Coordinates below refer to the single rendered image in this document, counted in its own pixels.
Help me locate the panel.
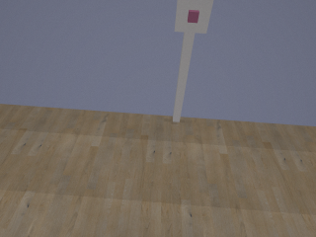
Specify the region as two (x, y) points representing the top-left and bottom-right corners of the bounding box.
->
(173, 0), (214, 122)

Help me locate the button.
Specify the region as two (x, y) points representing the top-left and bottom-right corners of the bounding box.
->
(188, 10), (199, 23)

